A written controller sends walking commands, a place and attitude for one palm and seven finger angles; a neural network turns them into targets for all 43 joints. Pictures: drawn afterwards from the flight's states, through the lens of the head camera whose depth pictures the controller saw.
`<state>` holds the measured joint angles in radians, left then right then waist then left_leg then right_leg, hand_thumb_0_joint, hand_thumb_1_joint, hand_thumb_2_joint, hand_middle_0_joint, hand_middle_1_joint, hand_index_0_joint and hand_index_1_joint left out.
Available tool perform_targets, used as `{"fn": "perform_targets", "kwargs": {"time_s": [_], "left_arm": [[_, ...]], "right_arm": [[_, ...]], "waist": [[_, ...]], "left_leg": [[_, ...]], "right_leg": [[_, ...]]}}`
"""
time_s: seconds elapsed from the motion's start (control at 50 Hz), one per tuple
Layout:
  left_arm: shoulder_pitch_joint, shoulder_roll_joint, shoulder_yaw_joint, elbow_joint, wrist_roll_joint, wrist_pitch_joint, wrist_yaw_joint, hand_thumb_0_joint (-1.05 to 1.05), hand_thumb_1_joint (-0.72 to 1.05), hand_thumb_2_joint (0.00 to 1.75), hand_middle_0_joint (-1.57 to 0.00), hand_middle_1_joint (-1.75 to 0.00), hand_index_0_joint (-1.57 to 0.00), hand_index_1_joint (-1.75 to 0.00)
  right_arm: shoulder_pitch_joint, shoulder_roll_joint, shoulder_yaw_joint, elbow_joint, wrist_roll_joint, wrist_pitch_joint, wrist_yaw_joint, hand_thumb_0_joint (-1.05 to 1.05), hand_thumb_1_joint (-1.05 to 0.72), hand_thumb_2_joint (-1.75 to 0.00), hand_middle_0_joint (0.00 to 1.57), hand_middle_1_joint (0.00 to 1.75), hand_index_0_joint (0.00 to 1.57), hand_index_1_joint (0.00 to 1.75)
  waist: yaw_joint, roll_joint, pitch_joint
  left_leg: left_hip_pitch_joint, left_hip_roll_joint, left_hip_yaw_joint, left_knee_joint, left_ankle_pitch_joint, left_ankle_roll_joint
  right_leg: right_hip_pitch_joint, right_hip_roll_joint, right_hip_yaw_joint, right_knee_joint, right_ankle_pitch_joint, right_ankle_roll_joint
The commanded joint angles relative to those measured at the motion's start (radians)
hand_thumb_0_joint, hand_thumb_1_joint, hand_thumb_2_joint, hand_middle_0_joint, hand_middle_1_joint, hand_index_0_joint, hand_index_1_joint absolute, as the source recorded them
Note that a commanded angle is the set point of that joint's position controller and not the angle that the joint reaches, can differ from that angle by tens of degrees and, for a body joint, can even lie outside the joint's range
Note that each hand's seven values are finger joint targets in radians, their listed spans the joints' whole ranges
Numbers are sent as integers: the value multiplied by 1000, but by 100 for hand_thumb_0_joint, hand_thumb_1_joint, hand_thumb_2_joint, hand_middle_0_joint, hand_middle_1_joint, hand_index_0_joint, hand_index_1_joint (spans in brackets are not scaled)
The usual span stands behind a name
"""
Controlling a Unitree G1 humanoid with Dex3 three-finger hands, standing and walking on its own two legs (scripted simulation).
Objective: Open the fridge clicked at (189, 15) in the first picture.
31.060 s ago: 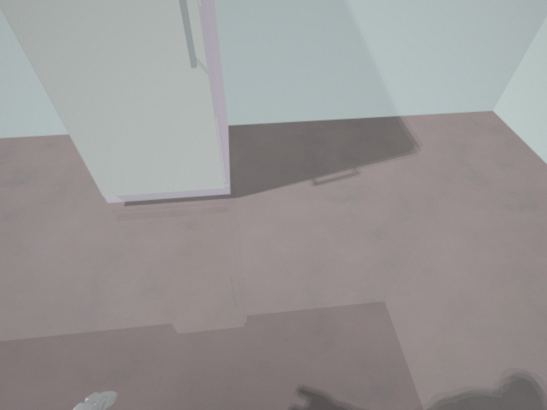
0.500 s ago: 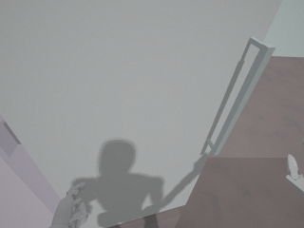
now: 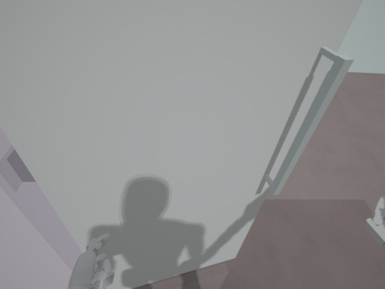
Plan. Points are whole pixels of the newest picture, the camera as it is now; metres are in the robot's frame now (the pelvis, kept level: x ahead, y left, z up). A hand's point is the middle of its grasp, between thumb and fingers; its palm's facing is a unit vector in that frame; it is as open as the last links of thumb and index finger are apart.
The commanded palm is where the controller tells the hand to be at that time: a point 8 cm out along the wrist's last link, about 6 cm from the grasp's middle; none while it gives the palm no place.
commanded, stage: step back with the hand held close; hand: right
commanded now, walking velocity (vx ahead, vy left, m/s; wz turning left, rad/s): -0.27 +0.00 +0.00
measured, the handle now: (295, 135) +0.40 -0.23 +0.15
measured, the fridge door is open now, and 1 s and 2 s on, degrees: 76 76 76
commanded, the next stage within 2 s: stop stepping back and stand still in 1.30 s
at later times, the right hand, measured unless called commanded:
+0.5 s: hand out of the picture +0.15 -0.31 +0.16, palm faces +0.45 +0.77 -0.46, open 7.4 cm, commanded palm +0.09 -0.34 +0.18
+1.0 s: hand out of the picture +0.08 -0.31 +0.17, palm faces +0.46 +0.78 -0.42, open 7.4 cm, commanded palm +0.02 -0.34 +0.18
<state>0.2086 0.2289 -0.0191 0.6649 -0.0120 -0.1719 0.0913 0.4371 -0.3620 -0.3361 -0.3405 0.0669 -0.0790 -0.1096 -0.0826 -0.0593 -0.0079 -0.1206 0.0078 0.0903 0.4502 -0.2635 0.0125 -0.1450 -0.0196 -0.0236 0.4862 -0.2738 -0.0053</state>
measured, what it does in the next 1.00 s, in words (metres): walks backwards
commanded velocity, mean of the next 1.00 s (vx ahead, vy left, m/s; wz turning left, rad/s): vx -0.31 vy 0.00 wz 0.00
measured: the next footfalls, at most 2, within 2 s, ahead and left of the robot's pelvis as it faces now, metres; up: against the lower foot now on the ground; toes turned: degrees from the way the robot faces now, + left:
left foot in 1.08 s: -0.18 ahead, +0.11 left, +0.00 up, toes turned +5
right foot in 1.28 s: -0.08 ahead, -0.13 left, +0.00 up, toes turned +0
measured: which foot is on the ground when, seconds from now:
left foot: down 0.00-0.82, up 0.84-1.00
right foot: down 0.00-1.00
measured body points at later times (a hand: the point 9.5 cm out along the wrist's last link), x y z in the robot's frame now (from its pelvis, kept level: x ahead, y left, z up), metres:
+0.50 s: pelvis -0.05 -0.04 -0.01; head -0.02 -0.06 +0.44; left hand +0.12 +0.18 -0.09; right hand +0.12 -0.35 +0.18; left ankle -0.05 +0.11 -0.74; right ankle +0.00 -0.12 -0.74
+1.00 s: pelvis -0.13 -0.04 -0.01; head -0.10 -0.07 +0.44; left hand +0.04 +0.20 -0.08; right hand +0.05 -0.35 +0.19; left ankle -0.18 +0.10 -0.71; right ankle +0.00 -0.12 -0.74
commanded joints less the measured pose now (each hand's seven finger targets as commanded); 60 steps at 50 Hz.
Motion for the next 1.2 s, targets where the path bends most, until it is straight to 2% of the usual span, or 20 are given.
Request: {"fn": "perform_targets", "kwargs": {"time_s": [0.0,0.06,0.16,0.32,0.38,0.46,0.56,0.6,0.64,0.7,0.76,0.8,0.82,0.88,0.96,1.04,1.08,1.1,1.14,1.18], "left_arm": [[-108,94,44,-168,8,-2,1,0,90,90,-20,-30,-20,-30],[-107,101,54,-200,5,38,-2,0,90,90,-20,-30,-20,-30],[-124,103,60,-252,-1,64,3,0,90,90,-20,-30,-20,-30],[-81,115,65,-262,7,17,2,0,90,90,-20,-30,-20,-30],[-53,116,63,-239,6,-5,-4,0,90,90,-20,-30,-20,-30],[-52,121,64,-233,-1,-8,-6,0,90,90,-20,-30,-20,-30],[-75,111,60,-256,-4,-4,-1,0,90,90,-20,-30,-20,-30],[-68,105,61,-260,-3,-1,-1,0,90,90,-20,-30,-20,-30],[-58,97,59,-247,1,3,-1,0,90,90,-20,-30,-20,-30],[-47,91,54,-216,5,3,-8,0,90,90,-20,-30,-20,-30],[-74,110,61,-238,0,-1,-2,0,90,90,-20,-30,-20,-30],[-99,140,71,-254,2,-19,2,0,90,90,-20,-30,-20,-30],[-99,137,76,-252,11,-29,10,0,90,90,-20,-30,-20,-30],[-58,114,93,-210,8,-48,-10,0,90,90,-20,-30,-20,-30],[-57,110,78,-189,9,-61,-21,0,90,90,-20,-30,-20,-30],[-66,97,71,-180,8,-39,-22,0,90,90,-20,-30,-20,-30],[-73,82,71,-184,-3,-28,-9,0,90,90,-20,-30,-20,-30],[-62,88,89,-182,-14,-26,-5,0,90,90,-20,-30,-20,-30],[-103,34,54,-194,-6,-2,-15,0,90,90,-20,-30,-20,-30],[-142,30,16,-211,-1,15,-8,0,90,90,-20,-30,-20,-30]], "right_arm": [[-92,-176,-139,-171,-18,-125,-17,0,-90,-90,20,30,20,30],[-18,-177,-143,-212,-24,-140,-23,0,-90,-90,20,30,20,30],[65,-217,-201,-321,-23,-155,-48,0,-90,-90,20,30,20,30],[61,-228,-229,-431,-29,-186,-61,0,-90,-90,20,30,20,30],[60,-200,-213,-391,-32,-189,-58,0,-90,-90,20,30,20,30],[20,-183,-187,-368,-31,-185,-52,0,-90,-90,20,30,20,30],[29,-213,-221,-385,-26,-190,-55,0,-90,-90,20,30,20,30],[26,-225,-228,-394,-27,-198,-56,0,-90,-90,20,30,20,30],[17,-236,-226,-405,-23,-202,-61,0,-90,-90,20,30,20,30],[10,-242,-224,-402,-24,-212,-76,0,-90,-90,20,30,20,30],[32,-253,-245,-427,-23,-226,-77,0,-90,-90,20,30,20,30],[14,-249,-272,-434,-41,-251,-70,0,-90,-90,20,30,20,30],[-7,-255,-286,-401,-51,-258,-68,0,-90,-90,20,30,20,30],[8,-225,-257,-384,-36,-266,-55,0,-90,-90,20,30,20,30],[24,-193,-198,-418,-16,-259,-50,0,-90,-90,20,30,20,30],[-10,-239,-210,-400,-10,-253,-35,0,-90,-90,20,30,20,30],[-59,-282,-222,-399,-7,-266,-35,0,-90,-90,20,30,20,30],[-27,-262,-200,-359,1,-251,-33,0,-90,-90,20,30,20,30],[-4,-269,-226,-358,-12,-231,-44,0,-90,-90,20,30,20,30],[-4,-278,-253,-343,-31,-225,-54,0,-90,-90,20,30,20,30]], "waist": [[56,164,38],[54,116,-61],[46,27,-123],[43,-162,-110],[53,-114,-62],[66,-9,-123],[66,-14,-90],[71,45,-55],[80,116,-40],[88,154,-69],[78,14,-64],[71,-237,-41],[74,-277,-3],[63,-112,-44],[59,-163,-118],[54,-73,-148],[62,146,-104],[68,316,-72],[63,269,-39],[76,192,-12]], "left_leg": [[-127,173,-225,-182,260,-4],[-66,194,-197,-107,333,11],[-10,119,-120,15,316,-8],[-9,45,-71,215,-8,-20],[-38,41,-75,176,-36,-20],[-24,55,-92,86,182,-12],[-27,74,-143,110,70,3],[-91,109,-208,30,-52,25],[-220,188,-293,-74,-136,74],[-311,271,-306,-82,5,112],[-259,138,-187,81,22,42],[-39,-16,-97,385,-143,-23],[22,-41,-105,550,-147,-33],[-181,-29,-100,522,-238,-24],[-144,-37,-61,195,-262,-14],[-36,27,-69,-194,-7,12],[-246,197,-179,-223,34,105],[-360,333,-316,-230,49,179],[-165,364,-243,-81,609,207],[-4,291,-177,46,887,123]], "right_leg": [[-55,-28,28,51,89,-45],[-59,-42,28,37,143,-43],[-101,-111,107,-54,312,-58],[-244,-213,212,-155,239,-101],[-264,-223,212,-126,162,-110],[-193,-176,170,-34,237,-72],[-358,-147,169,-76,-186,-76],[-383,-101,148,-25,-307,-65],[-299,-54,119,108,-261,-43],[-172,-21,80,247,-124,-22],[-218,-109,194,7,-54,-54],[-516,-290,377,-301,-463,-126],[-641,-334,448,-379,-532,-163],[-343,-278,336,-268,-254,-155],[-150,-242,281,-269,-153,-103],[-95,-152,150,-70,-42,-22],[-41,-36,14,261,-122,34],[-74,26,18,496,-113,43],[-317,-6,60,600,-241,26],[-377,-15,21,298,-194,18]]}}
